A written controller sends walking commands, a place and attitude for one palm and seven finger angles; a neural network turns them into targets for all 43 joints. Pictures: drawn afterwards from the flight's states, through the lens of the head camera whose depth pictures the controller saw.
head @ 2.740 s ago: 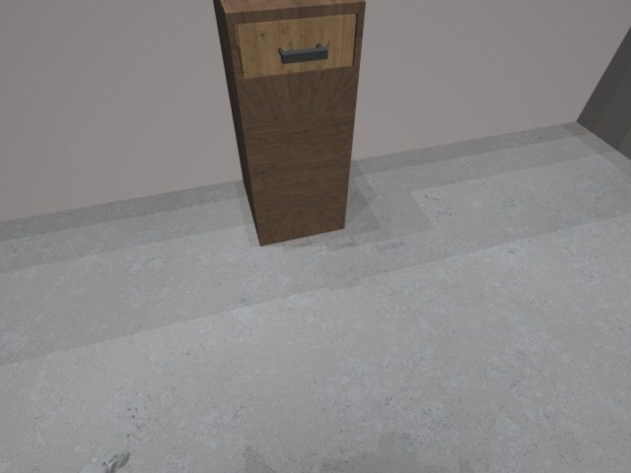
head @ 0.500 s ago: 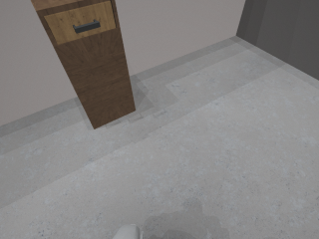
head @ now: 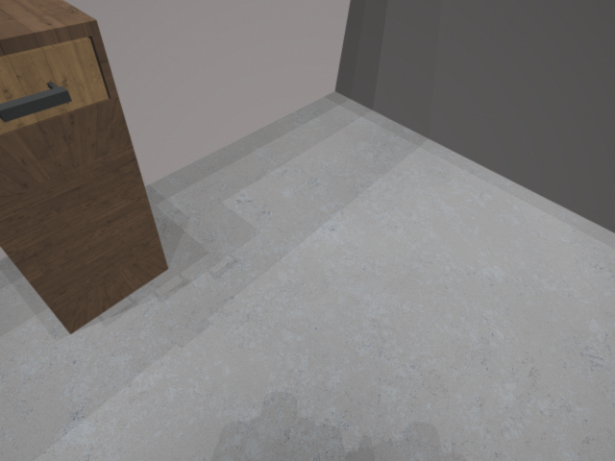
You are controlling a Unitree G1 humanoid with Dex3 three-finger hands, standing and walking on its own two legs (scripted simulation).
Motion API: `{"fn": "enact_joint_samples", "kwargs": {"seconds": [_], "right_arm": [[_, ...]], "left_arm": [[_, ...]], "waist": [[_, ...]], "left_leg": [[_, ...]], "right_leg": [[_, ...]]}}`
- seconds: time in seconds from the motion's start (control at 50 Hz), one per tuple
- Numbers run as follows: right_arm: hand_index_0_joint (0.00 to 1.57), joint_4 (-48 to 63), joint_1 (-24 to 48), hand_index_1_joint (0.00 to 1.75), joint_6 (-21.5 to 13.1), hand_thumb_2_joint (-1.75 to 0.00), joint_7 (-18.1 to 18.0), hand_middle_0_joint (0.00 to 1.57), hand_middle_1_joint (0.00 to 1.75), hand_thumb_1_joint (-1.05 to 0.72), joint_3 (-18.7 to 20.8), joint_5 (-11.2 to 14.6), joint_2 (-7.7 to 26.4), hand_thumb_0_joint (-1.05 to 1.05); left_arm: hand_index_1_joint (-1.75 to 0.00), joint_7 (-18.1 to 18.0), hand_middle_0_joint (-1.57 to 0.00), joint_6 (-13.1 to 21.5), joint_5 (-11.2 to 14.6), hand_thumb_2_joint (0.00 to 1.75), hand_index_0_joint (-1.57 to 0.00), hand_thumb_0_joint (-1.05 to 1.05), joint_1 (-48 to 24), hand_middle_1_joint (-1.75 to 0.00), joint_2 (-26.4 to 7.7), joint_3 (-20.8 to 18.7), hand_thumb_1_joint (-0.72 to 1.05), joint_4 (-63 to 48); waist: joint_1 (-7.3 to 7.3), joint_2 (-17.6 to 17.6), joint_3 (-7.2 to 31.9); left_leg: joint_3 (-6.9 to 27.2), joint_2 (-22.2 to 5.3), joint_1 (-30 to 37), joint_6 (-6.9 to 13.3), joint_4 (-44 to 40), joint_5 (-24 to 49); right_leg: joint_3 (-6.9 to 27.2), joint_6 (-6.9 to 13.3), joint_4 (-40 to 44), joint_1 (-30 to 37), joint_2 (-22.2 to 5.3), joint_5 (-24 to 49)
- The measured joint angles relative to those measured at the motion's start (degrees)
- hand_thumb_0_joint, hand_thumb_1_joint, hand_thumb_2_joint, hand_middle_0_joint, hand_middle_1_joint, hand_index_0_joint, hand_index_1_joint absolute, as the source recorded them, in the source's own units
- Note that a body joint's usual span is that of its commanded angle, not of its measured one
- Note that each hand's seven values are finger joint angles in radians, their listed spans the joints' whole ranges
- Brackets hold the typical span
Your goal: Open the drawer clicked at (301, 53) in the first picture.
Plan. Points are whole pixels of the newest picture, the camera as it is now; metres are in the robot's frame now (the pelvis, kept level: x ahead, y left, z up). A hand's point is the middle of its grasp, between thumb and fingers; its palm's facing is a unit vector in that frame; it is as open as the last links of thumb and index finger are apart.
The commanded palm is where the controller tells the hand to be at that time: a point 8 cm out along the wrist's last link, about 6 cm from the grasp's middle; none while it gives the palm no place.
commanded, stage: walk to a spot facing it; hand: left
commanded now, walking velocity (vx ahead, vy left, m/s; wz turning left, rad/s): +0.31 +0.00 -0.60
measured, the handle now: (29, 98) +0.70 +0.64 +0.03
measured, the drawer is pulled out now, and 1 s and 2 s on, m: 0.00 0.00 0.00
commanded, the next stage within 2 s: none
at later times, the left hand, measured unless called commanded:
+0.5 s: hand (248, 338) +0.36 +0.13 -0.19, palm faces -0.29 -0.95 -0.12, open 7.4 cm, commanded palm none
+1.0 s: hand (239, 253) +0.55 +0.19 -0.19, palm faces -0.47 -0.85 -0.25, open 7.4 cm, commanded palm none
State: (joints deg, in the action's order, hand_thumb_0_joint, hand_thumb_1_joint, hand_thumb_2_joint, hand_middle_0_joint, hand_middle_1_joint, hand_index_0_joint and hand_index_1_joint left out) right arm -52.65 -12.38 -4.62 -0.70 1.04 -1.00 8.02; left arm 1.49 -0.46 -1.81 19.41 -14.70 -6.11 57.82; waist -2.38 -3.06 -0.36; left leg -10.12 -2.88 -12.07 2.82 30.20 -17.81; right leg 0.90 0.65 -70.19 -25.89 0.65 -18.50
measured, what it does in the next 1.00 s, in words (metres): walks ahead, turning right: right foot, then left foot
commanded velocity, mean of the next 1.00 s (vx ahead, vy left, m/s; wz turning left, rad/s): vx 0.18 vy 0.00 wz -0.60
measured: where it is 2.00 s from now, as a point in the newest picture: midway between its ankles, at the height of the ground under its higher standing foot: (297, 394)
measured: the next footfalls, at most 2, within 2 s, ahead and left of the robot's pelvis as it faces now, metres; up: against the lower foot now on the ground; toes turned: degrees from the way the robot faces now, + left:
right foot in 0.44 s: +0.27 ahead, -0.05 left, +0.00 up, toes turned -25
left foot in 0.88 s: +0.58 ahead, +0.06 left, +0.00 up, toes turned -24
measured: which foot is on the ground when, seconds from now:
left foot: down 0.00-0.42, up 0.44-0.86, down 0.88-1.00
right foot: up 0.00-0.42, down 0.44-0.90, up 0.92-1.00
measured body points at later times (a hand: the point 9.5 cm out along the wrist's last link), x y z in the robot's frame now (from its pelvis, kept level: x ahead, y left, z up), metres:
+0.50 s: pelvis +0.21 +0.00 -0.03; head +0.26 +0.00 +0.42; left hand +0.37 +0.18 -0.18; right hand +0.04 -0.16 -0.16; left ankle +0.06 +0.11 -0.63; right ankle +0.23 -0.03 -0.74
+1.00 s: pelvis +0.43 +0.01 -0.01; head +0.48 +0.01 +0.43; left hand +0.58 +0.23 -0.17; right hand +0.44 -0.26 -0.13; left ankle +0.54 +0.08 -0.74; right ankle +0.28 -0.04 -0.64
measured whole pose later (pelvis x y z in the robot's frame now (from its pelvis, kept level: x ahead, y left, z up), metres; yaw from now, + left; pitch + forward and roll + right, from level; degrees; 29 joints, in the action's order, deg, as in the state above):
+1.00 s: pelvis +0.43 +0.01 -0.01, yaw -37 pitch -1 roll +0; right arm -49.2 -3.5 -2.2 -0.5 -0.2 -1.0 9.0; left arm -0.4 -1.3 -0.4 17.8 -14.8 -5.7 55.8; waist -4.4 -3.0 -5.8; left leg -11.4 -7.2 -20.3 0.2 36.4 -14.8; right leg 1.9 -2.2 -71.8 -23.0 1.5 -30.4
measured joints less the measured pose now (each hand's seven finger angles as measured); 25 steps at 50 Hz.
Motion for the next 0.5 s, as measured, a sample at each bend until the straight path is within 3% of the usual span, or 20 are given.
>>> {"fn": "enact_joint_samples", "kwargs": {"seconds": [0.1,0.2,0.3,0.36,0.4,0.44,0.46,0.5], "right_arm": [[0.2,-4.1,-6.6,0.3,-0.3,-0.9,-1.4,0.2,0.3,-0.93,1.0,0.4,1.1,0.0],[0.2,-7.6,-12.5,0.3,0.0,-0.9,-1.8,0.2,0.3,-0.92,0.8,0.3,1.5,0.0],[0.2,-9.8,-16.6,0.3,0.3,-0.9,-1.8,0.2,0.3,-0.91,0.1,-0.1,0.3,0.0],[0.2,-10.6,-17.9,0.3,1.0,-0.9,-1.6,0.2,0.3,-0.91,-0.2,-0.2,-0.8,0.0],[0.2,-11.0,-18.5,0.3,1.6,-0.9,-1.3,0.2,0.3,-0.91,-0.3,0.0,-1.5,0.0],[0.2,-10.9,-19.5,0.3,2.2,-0.9,-0.8,0.2,0.3,-0.91,-0.2,0.5,-2.0,0.01],[0.2,-10.7,-19.5,0.3,2.7,-0.9,-0.5,0.2,0.3,-0.91,-0.2,0.9,-2.1,0.01],[0.2,-10.1,-16.3,0.3,3.7,-0.9,-0.3,0.2,0.3,-0.9,0.4,1.0,-1.7,0.01]], "left_arm": [[-0.3,0.3,-0.19,-0.6,-0.2,0.9,-0.19,0.01,-4.8,-0.3,-0.4,-0.6,0.91,-3.4],[-0.3,0.5,-0.19,-1.8,-0.3,0.9,-0.19,0.01,-8.3,-0.3,0.6,-0.4,0.91,-4.1],[-0.3,1.0,-0.19,-2.4,-0.1,0.9,-0.19,0.01,-11.6,-0.3,2.8,1.0,0.91,-3.8],[-0.3,1.1,-0.19,-1.9,0.1,0.9,-0.19,0.01,-13.5,-0.3,4.0,1.8,0.91,-4.0],[-0.3,1.0,-0.19,-1.2,0.0,0.9,-0.19,0.01,-13.9,-0.3,4.5,2.3,0.91,-4.2],[-0.3,1.1,-0.19,0.1,0.0,0.9,-0.19,0.01,-13.1,-0.3,4.7,2.8,0.91,-4.5],[-0.3,0.9,-0.19,1.0,0.2,0.9,-0.19,0.01,-12.4,-0.3,4.7,2.9,0.91,-4.7],[-0.3,0.1,-0.2,1.7,1.1,0.9,-0.2,0.01,-10.8,-0.3,4.9,2.9,0.91,-4.5]], "waist": [[0.75,0.5,-0.3],[2.36,1.0,-1.3],[4.26,1.8,-3.5],[4.86,2.1,-5.1],[4.69,1.7,-5.7],[4.3,0.8,-5.4],[3.57,0.4,-4.8],[3.01,1.2,-5.3]], "left_leg": [[-4.2,0.9,6.5,0.4,-6.3,-0.6],[-7.6,1.9,11.0,0.8,-8.8,-3.3],[-10.6,2.2,15.7,0.1,-10.8,-6.4],[-12.7,1.3,17.7,-1.1,-9.2,-9.0],[-14.4,0.2,17.5,-2.5,-3.5,-10.4],[-14.4,-1.9,13.6,-3.9,10.6,-9.5],[-12.1,-2.7,8.8,-4.7,22.3,-10.0],[-3.2,-2.9,-0.6,-4.7,41.6,-9.8]], "right_leg": [[-0.7,-0.8,-2.9,-9.5,-2.3,8.6],[-1.7,-1.0,-0.6,-13.6,-2.9,11.7],[-6.5,0.2,11.8,-11.3,-2.5,10.7],[-10.4,2.1,21.9,-7.2,-0.2,7.3],[-12.4,3.7,27.0,-3.3,1.7,5.2],[-13.6,6.5,33.1,3.0,2.6,5.4],[-12.6,8.4,33.3,3.9,2.9,2.0],[-11.2,9.3,31.8,5.5,4.2,-0.9]]}}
